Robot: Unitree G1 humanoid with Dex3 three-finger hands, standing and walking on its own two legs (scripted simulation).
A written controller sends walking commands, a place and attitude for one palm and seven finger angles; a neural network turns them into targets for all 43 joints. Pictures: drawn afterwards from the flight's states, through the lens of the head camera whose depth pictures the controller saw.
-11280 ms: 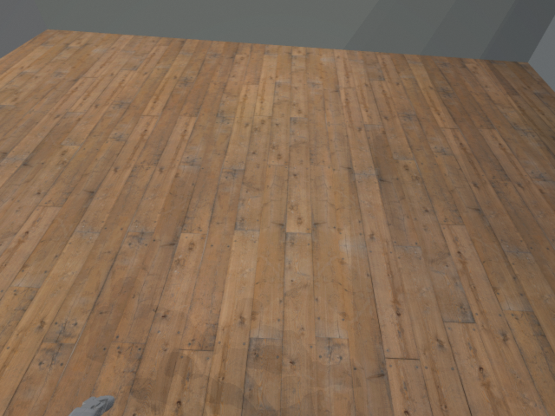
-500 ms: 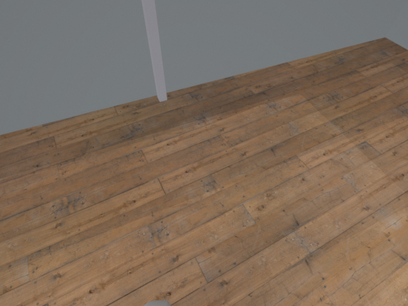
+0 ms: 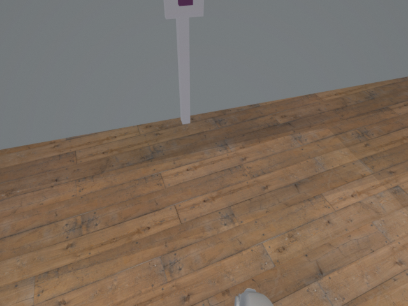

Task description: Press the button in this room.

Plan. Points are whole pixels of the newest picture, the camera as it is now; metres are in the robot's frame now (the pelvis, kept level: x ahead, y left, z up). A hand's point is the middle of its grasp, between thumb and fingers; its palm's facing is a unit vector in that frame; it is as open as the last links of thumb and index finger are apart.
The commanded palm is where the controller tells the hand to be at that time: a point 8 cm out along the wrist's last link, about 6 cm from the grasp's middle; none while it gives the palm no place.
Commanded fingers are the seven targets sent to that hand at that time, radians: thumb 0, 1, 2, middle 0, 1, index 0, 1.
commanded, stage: turn or walk to find it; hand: left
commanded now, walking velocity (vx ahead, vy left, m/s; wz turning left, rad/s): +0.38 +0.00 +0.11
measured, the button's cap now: out of the picture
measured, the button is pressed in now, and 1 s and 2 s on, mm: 0 0 0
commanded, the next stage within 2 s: stand and wait in 0.24 s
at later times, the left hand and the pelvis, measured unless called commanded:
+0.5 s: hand out of the picture +0.16 +0.11 -0.16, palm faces +0.13 -0.97 -0.21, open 7.3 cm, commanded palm none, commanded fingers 0.00 0.90 0.90 -0.20 -0.30 -0.20 -0.30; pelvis +0.18 -0.07 +0.00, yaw +5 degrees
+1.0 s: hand (149, 279) +0.22 +0.13 -0.18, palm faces +0.09 -0.98 -0.16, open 7.4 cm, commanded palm none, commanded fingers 0.00 0.90 0.90 -0.20 -0.30 -0.20 -0.30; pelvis +0.25 -0.02 +0.00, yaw +2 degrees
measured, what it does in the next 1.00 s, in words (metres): walks ahead: right foot, then left foot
